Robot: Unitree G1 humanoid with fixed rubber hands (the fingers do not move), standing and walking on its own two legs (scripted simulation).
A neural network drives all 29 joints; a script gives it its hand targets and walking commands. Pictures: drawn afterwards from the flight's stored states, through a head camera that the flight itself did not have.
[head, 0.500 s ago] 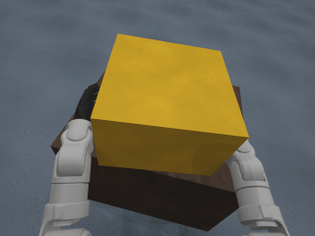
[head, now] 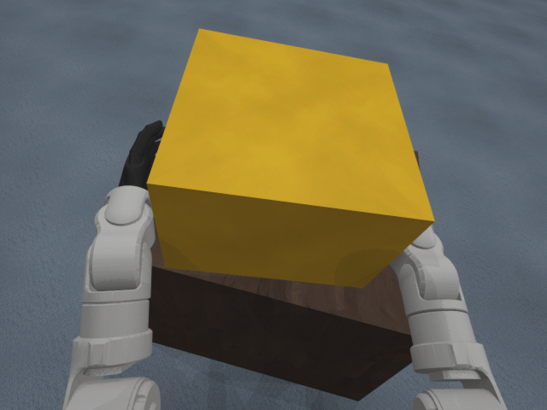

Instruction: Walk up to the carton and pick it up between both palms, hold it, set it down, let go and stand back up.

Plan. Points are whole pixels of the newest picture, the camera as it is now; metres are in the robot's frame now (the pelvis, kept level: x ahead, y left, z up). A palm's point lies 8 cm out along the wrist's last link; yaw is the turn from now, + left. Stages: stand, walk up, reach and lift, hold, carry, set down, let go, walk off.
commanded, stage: reach and lift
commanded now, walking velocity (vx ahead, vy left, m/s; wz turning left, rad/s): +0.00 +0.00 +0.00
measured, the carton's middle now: (282, 160) +0.38 -0.02 +0.18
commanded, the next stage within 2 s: hold in 0.24 s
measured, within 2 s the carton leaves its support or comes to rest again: neither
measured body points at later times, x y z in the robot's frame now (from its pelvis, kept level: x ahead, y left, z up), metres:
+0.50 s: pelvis -0.01 +0.01 +0.00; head -0.02 +0.03 +0.45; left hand +0.37 +0.17 +0.19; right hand +0.36 -0.19 +0.17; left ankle -0.01 +0.11 -0.75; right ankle +0.01 -0.11 -0.75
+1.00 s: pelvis -0.02 -0.01 +0.00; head -0.04 +0.03 +0.45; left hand +0.35 +0.19 +0.19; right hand +0.36 -0.17 +0.17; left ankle -0.01 +0.11 -0.75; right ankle +0.01 -0.11 -0.75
